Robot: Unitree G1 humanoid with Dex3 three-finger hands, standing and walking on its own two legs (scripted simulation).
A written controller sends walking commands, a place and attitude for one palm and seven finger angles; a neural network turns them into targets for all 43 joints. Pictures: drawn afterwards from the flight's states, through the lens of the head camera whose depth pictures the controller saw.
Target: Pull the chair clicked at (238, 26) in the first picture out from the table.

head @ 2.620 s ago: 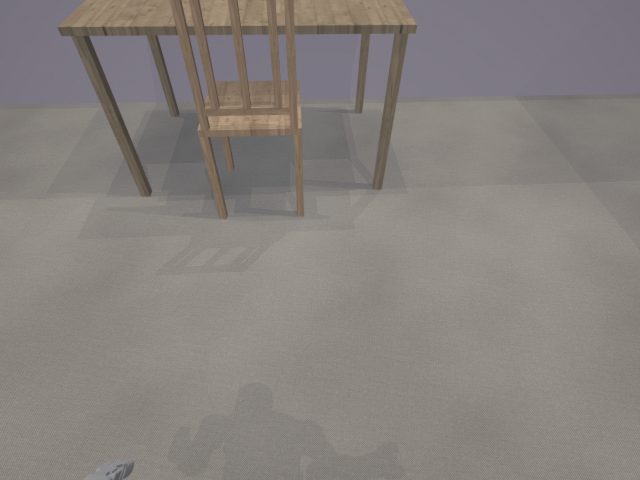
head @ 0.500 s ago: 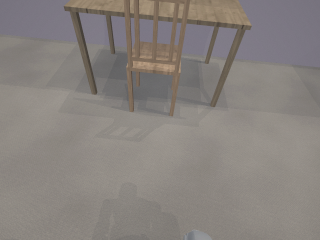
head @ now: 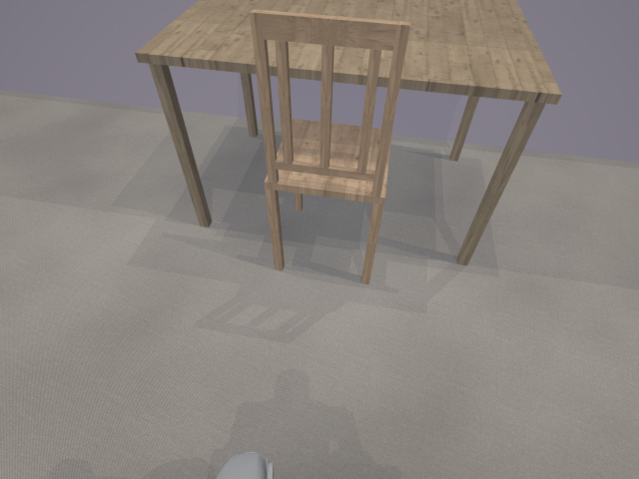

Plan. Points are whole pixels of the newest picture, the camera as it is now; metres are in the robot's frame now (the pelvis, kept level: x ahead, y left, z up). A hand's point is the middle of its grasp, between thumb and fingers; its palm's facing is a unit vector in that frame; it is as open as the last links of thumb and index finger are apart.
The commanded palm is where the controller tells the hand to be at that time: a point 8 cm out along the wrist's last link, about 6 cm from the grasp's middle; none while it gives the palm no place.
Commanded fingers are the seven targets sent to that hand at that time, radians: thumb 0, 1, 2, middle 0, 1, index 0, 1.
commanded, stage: walk to a spot facing it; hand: left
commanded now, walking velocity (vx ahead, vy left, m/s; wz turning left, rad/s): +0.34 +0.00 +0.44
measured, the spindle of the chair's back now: (326, 112) +0.97 +0.01 -0.06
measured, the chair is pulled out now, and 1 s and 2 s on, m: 0.00 0.00 0.00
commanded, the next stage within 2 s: turn to face it in 0.14 s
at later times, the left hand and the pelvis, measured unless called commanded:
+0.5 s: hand (164, 453) +0.20 +0.24 -0.18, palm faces +0.16 -0.97 -0.17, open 7.4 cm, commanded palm none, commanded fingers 0.00 0.90 0.90 -0.20 -0.30 -0.20 -0.30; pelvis +0.20 +0.07 +0.00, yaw +5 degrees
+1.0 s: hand (198, 375) +0.31 +0.22 -0.17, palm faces -0.01 -0.98 -0.21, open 7.3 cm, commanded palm none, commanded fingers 0.00 0.90 0.90 -0.20 -0.30 -0.20 -0.30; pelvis +0.26 +0.04 +0.00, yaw -4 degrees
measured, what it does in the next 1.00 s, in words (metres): walks ahead: left foot, then right foot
